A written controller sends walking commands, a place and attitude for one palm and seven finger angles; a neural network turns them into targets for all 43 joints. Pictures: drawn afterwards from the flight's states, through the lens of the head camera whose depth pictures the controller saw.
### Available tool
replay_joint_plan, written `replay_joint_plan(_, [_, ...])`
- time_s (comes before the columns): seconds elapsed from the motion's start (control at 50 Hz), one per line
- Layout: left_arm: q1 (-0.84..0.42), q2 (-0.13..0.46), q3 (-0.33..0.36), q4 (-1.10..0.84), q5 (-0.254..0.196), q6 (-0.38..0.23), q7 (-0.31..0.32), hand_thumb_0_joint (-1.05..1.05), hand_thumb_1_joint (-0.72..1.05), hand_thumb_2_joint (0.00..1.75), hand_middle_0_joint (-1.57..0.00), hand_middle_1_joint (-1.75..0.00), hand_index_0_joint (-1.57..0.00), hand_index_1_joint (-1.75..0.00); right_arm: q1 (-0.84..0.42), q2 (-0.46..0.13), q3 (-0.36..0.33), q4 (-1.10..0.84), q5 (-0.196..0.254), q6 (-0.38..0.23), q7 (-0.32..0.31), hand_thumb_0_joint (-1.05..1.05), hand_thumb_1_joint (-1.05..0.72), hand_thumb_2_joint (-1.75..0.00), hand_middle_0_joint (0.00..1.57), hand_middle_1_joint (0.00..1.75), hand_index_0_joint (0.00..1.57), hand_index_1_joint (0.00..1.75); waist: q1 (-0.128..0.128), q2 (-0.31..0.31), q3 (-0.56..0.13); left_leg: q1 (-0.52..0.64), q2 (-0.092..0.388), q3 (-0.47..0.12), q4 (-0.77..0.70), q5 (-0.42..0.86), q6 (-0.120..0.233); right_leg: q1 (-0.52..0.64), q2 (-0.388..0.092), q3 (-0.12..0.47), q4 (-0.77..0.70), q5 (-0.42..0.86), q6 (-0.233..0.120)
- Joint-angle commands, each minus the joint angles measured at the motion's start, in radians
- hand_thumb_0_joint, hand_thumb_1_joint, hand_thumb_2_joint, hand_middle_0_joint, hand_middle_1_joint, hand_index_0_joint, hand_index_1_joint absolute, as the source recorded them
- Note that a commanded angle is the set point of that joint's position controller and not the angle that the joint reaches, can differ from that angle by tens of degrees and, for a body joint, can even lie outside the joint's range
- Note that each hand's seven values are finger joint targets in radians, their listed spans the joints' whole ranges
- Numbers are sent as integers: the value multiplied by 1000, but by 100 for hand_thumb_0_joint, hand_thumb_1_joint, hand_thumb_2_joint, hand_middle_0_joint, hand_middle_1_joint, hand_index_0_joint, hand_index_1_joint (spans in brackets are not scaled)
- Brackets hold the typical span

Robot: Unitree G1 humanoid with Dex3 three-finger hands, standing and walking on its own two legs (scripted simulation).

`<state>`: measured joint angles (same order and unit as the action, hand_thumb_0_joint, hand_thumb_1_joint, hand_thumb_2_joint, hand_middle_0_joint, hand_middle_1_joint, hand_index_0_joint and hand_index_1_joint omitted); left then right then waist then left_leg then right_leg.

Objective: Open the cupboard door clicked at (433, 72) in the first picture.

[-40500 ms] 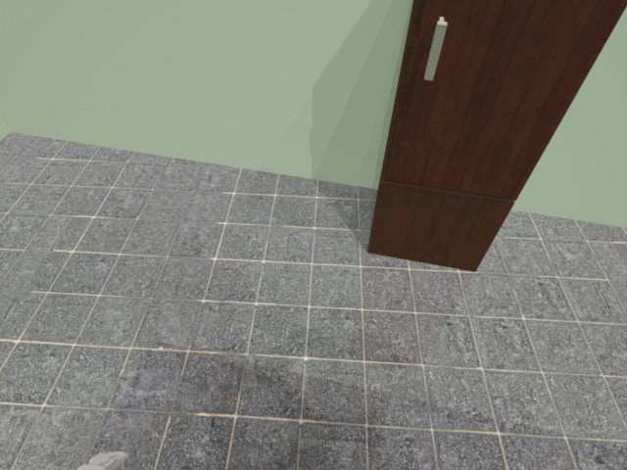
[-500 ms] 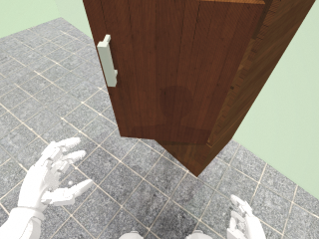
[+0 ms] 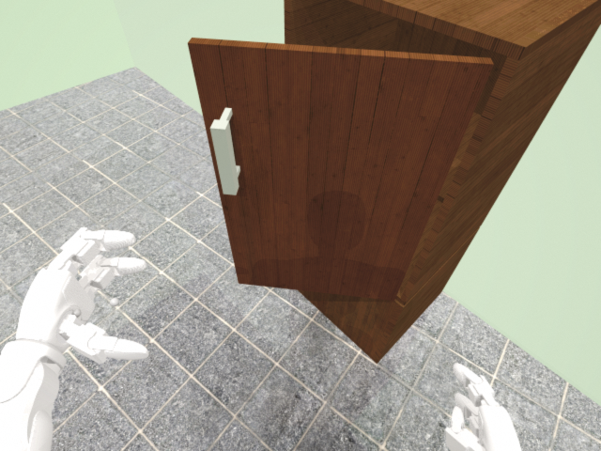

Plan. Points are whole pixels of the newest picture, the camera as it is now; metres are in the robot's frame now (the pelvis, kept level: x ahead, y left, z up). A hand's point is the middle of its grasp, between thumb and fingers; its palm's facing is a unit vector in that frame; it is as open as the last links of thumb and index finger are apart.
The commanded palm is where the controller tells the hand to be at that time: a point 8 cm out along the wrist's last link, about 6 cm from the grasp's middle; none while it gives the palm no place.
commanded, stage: raise the hand with hooked fingers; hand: left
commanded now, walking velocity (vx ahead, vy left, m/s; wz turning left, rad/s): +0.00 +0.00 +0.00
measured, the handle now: (229, 152) +0.52 +0.17 +0.12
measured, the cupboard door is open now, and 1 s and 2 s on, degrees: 40 40 40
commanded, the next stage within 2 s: move the hooked fingers beside the handle in 0.84 s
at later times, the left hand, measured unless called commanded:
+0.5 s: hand (106, 247) +0.30 +0.26 +0.14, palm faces +0.03 -1.00 -0.03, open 13.9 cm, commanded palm +0.26 +0.30 +0.14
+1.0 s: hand (112, 253) +0.29 +0.25 +0.14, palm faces +0.04 -1.00 -0.03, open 13.9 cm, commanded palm +0.27 +0.29 +0.14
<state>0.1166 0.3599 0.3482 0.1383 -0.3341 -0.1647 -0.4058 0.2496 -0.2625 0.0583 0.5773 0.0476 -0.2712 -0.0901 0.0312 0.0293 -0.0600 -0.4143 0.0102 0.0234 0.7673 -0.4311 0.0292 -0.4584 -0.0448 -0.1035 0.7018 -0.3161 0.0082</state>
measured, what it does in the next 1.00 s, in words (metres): stands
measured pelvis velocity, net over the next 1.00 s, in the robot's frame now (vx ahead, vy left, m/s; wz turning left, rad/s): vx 0.00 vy -0.02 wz -0.01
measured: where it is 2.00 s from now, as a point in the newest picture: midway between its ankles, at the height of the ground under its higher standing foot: outside the picture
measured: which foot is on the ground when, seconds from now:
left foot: down 0.00-1.00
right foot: down 0.00-1.00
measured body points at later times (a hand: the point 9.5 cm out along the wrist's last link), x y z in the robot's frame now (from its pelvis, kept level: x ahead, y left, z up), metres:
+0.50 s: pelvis +0.00 -0.02 +0.01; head +0.01 -0.03 +0.46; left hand +0.29 +0.31 +0.15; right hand +0.16 -0.27 -0.07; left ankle -0.02 +0.09 -0.71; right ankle +0.02 -0.13 -0.71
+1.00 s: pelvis +0.00 -0.02 +0.02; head +0.01 -0.04 +0.47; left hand +0.28 +0.30 +0.14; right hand +0.16 -0.26 -0.06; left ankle -0.02 +0.09 -0.71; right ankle +0.02 -0.13 -0.71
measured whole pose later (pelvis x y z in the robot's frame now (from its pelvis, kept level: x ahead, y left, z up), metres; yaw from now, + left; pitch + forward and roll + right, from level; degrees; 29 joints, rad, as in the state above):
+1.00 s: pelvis +0.00 -0.02 +0.02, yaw -1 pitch +2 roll +0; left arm -0.13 0.42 0.45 0.40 -0.33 -0.08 -0.49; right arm 0.26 -0.28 0.06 0.61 0.06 -0.25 -0.13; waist 0.03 0.04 -0.02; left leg -0.28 0.02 0.03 0.60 -0.35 0.00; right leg -0.35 -0.02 -0.10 0.58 -0.26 -0.02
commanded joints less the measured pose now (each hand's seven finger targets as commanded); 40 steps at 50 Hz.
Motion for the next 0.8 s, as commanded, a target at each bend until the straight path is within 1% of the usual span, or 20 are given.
replay_joint_plan(0.0, [-254, 237, 122, -155, -26, -18, -19, 0, -50, 30, -30, -120, -30, -120, -55, -144, -52, -135, 5, -41, -15, 0, -90, -90, 20, 30, 20, 30, -8, 56, -151, 63, -2, -67, -180, 343, -30, 160, 50, 22, -83, 214, -37])
replay_joint_plan(0.06, [-306, 254, 135, -134, -28, -9, -32, 0, -50, 30, -30, -120, -30, -120, -58, -142, -51, -133, 5, -41, -20, 0, -90, -90, 20, 30, 20, 30, -8, 43, -163, 89, 0, -69, -193, 358, -29, 177, 50, 21, -98, 228, -36])
replay_joint_plan(0.1, [-358, 276, 144, -133, -27, -7, -43, 0, -50, 30, -30, -120, -30, -120, -58, -141, -48, -128, 4, -39, -22, 0, -90, -90, 20, 30, 20, 30, -9, 66, -182, 112, -2, -64, -200, 375, -28, 199, 49, 27, -109, 249, -37])
replay_joint_plan(0.16, [-392, 289, 156, -71, -28, 10, -58, 0, -50, 30, -30, -120, -30, -120, -59, -144, -47, -121, 8, -36, -29, 0, -90, -90, 20, 30, 20, 30, -11, 44, -159, 114, -3, -60, -212, 355, -23, 199, 47, 29, -129, 242, -35])
replay_joint_plan(0.18, [-410, 314, 171, -55, -29, 16, -63, 0, -50, 30, -30, -120, -30, -120, -60, -147, -45, -119, 7, -34, -30, 0, -90, -90, 20, 30, 20, 30, -6, 43, -148, 108, -5, -57, -215, 346, -20, 212, 47, 36, -139, 240, -38])
replay_joint_plan(0.24, [-468, 346, 194, -25, -29, 26, -74, 0, -50, 30, -30, -120, -30, -120, -63, -148, -45, -118, 9, -30, -36, 0, -90, -90, 20, 30, 20, 30, -6, 37, -171, 121, -8, -54, -231, 332, -15, 232, 41, 41, -155, 235, -35])
replay_joint_plan(0.28, [-499, 371, 204, -2, -28, 34, -79, 0, -50, 30, -30, -120, -30, -120, -63, -149, -42, -115, 9, -27, -37, 0, -90, -90, 20, 30, 20, 30, -3, 55, -157, 128, -9, -50, -234, 337, -13, 238, 42, 48, -165, 243, -39])
replay_joint_plan(0.32, [-536, 372, 200, 23, -25, 41, -87, 0, -50, 30, -30, -120, -30, -120, -62, -149, -43, -112, 12, -24, -39, 0, -90, -90, 20, 30, 20, 30, -9, 56, -161, 134, -10, -47, -245, 332, -11, 245, 39, 48, -175, 244, -36])
replay_joint_plan(0.36, [-472, 332, 181, 84, -31, 52, -99, 0, -50, 30, -30, -120, -30, -120, -53, -153, -49, -114, 14, -23, -37, 0, -90, -90, 20, 30, 20, 30, -8, 3, -154, 121, -12, -43, -243, 329, -8, 241, 37, 48, -176, 249, -32])
replay_joint_plan(0.38, [-459, 335, 184, 80, -35, 51, -106, 0, -50, 30, -30, -120, -30, -120, -53, -154, -50, -118, 14, -24, -32, 0, -90, -90, 20, 30, 20, 30, 0, -16, -162, 122, -11, -41, -241, 342, -7, 262, 36, 51, -173, 264, -33])
replay_joint_plan(0.42, [-456, 331, 179, 79, -36, 55, -113, 0, -50, 30, -30, -120, -30, -120, -59, -156, -52, -123, 15, -20, -27, 0, -90, -90, 20, 30, 20, 30, 1, 18, -159, 113, -15, -30, -239, 339, -7, 256, 32, 60, -174, 272, -32])
replay_joint_plan(0.48, [-474, 357, 201, 49, -37, 45, -98, 0, -50, 30, -30, -120, -30, -120, -60, -156, -54, -128, 12, -19, -23, 0, -90, -90, 20, 30, 20, 30, 6, -4, -144, 102, -12, -29, -239, 316, -6, 253, 32, 66, -179, 241, -33])
replay_joint_plan(0.54, [-503, 372, 216, -4, -27, 23, -75, 0, -50, 30, -30, -120, -30, -120, -62, -149, -57, -132, 12, -21, -28, 0, -90, -90, 20, 30, 20, 30, 2, 61, -183, 122, -16, -21, -243, 302, -5, 259, 30, 76, -186, 220, -31])
replay_joint_plan(0.56, [-499, 372, 220, -7, -24, 18, -66, 0, -50, 30, -30, -120, -30, -120, -59, -147, -57, -131, 11, -22, -30, 0, -90, -90, 20, 30, 20, 30, 2, 55, -183, 125, -15, -23, -246, 306, -5, 260, 31, 71, -184, 222, -31])
replay_joint_plan(0.58, [-497, 389, 232, -13, -24, 12, -60, 0, -50, 30, -30, -120, -30, -120, -57, -149, -56, -129, 9, -22, -30, 0, -90, -90, 20, 30, 20, 30, 5, 15, -182, 120, -12, -23, -245, 307, -4, 277, 32, 76, -186, 225, -29])
replay_joint_plan(0.62, [-508, 370, 220, -26, -23, 3, -59, 0, -50, 30, -30, -120, -30, -120, -60, -144, -56, -126, 11, -25, -35, 0, -90, -90, 20, 30, 20, 30, -2, 46, -197, 132, -14, -19, -249, 305, -3, 279, 32, 78, -188, 232, -27])
replay_joint_plan(0.66, [-512, 360, 209, -24, -16, -4, -57, 0, -50, 30, -30, -120, -30, -120, -63, -142, -54, -120, 11, -30, -39, 0, -90, -90, 20, 30, 20, 30, -4, 80, -176, 140, -14, -21, -254, 308, -5, 268, 32, 72, -188, 236, -30])
replay_joint_plan(0.68, [-513, 371, 211, -14, -17, 0, -59, 0, -50, 30, -30, -120, -30, -120, -61, -145, -53, -117, 10, -29, -40, 0, -90, -90, 20, 30, 20, 30, -3, 59, -166, 137, -12, -19, -252, 305, -3, 271, 33, 76, -192, 235, -30])
replay_joint_plan(0.74, [-496, 334, 188, 32, -22, 19, -74, 0, -50, 30, -30, -120, -30, -120, -59, -146, -54, -112, 15, -29, -44, 0, -90, -90, 20, 30, 20, 30, -11, 30, -149, 126, -13, -18, -256, 295, -3, 259, 32, 71, -195, 234, -25])
replay_joint_plan(0.78, [-490, 347, 189, 42, -22, 27, -81, 0, -50, 30, -30, -120, -30, -120, -58, -151, -53, -113, 14, -30, -43, 0, -90, -90, 20, 30, 20, 30, -6, 28, -146, 126, -13, -19, -252, 295, -3, 258, 32, 75, -196, 232, -26])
